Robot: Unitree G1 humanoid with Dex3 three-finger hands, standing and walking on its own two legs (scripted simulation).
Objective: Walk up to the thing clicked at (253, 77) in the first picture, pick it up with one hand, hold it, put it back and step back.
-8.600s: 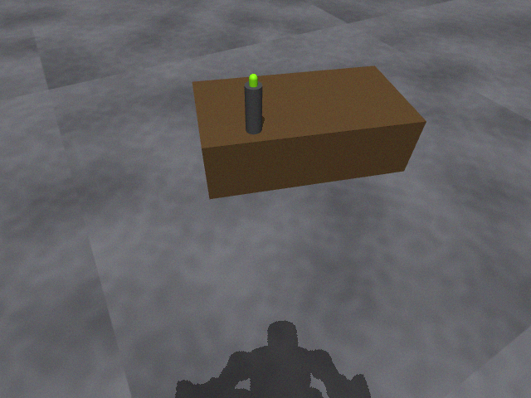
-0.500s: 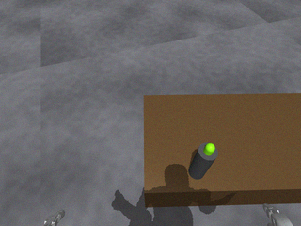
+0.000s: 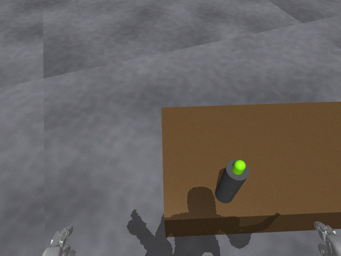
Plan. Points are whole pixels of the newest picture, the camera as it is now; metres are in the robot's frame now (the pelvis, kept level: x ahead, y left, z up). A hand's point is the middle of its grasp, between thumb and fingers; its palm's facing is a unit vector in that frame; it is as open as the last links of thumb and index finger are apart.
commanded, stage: go down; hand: right
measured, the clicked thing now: (231, 180) +0.42 -0.22 -0.26
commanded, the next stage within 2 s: approach in 1.90 s
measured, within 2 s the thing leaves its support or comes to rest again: neither
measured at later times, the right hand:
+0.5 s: hand (326, 206) +0.26 -0.37 -0.05, palm faces +0.13 +0.97 -0.21, open 17.5 cm
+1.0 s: hand (334, 184) +0.31 -0.40 -0.03, palm faces +0.17 +0.97 -0.17, open 16.9 cm
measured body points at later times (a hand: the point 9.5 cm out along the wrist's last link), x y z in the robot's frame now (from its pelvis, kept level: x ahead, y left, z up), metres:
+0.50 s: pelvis -0.02 -0.01 -0.02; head +0.07 -0.03 +0.43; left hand +0.08 +0.28 -0.11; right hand +0.25 -0.42 -0.04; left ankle -0.04 +0.13 -0.69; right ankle +0.04 -0.12 -0.69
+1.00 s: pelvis -0.02 -0.01 -0.02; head +0.09 -0.05 +0.41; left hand +0.06 +0.27 -0.11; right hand +0.30 -0.45 -0.02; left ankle -0.04 +0.13 -0.69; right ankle +0.04 -0.12 -0.69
